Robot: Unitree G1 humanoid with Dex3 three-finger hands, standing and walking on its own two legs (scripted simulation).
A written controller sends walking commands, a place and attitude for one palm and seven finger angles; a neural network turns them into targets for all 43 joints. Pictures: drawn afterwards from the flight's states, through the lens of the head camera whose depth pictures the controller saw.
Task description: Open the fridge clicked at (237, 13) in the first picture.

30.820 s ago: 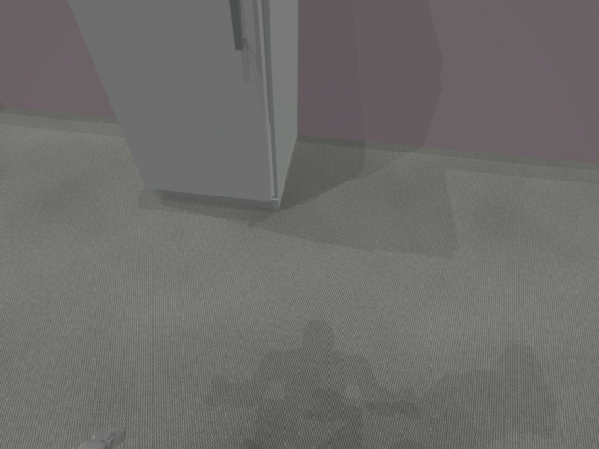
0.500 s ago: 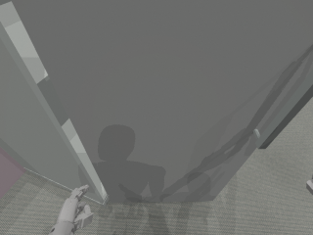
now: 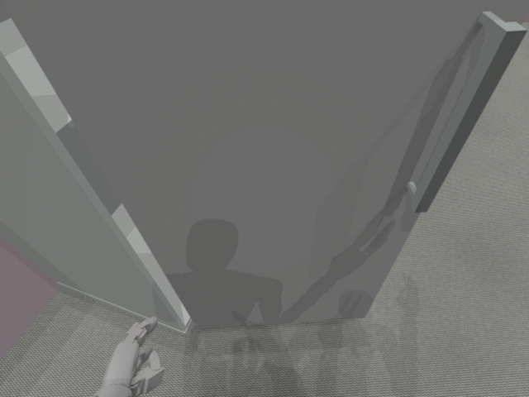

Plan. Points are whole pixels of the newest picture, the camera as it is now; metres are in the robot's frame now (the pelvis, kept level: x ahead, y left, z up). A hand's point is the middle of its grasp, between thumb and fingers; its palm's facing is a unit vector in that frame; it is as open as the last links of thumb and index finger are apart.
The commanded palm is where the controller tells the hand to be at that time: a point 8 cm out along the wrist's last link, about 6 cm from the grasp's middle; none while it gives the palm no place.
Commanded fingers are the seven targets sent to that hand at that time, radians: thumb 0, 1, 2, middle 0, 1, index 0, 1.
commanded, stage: step back with the hand held close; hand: right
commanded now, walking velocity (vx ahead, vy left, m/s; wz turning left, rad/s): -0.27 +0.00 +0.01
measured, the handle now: (446, 131) +0.45 -0.26 +0.17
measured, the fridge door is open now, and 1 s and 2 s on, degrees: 67 67 67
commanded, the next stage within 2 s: stop stepping back and stand still in 0.94 s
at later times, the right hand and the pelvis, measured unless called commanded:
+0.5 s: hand out of the picture +0.16 -0.29 +0.17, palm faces +0.42 +0.79 -0.45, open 7.4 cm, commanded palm +0.09 -0.32 +0.19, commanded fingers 0.00 -0.90 -0.90 0.20 0.30 0.20 0.30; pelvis -0.04 -0.02 +0.00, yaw -2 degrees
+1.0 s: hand out of the picture +0.08 -0.29 +0.18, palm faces +0.28 +0.85 -0.44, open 7.4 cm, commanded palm +0.02 -0.34 +0.19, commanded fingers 0.00 -0.90 -0.90 0.20 0.30 0.20 0.30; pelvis -0.14 -0.04 +0.00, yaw +4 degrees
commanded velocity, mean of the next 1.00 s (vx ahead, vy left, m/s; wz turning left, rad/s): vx -0.40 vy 0.00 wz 0.00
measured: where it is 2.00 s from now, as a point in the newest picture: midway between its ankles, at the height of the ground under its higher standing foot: outside the picture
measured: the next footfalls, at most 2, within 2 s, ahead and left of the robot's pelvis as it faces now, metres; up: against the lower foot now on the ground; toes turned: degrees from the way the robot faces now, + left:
left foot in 0.72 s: -0.14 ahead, +0.09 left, +0.00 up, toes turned +4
right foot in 1.16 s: -0.08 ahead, -0.16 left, +0.00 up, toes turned +3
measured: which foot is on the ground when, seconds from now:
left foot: down 0.00-0.44, up 0.46-0.70, down 0.72-1.00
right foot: down 0.00-0.98, up 1.00-1.00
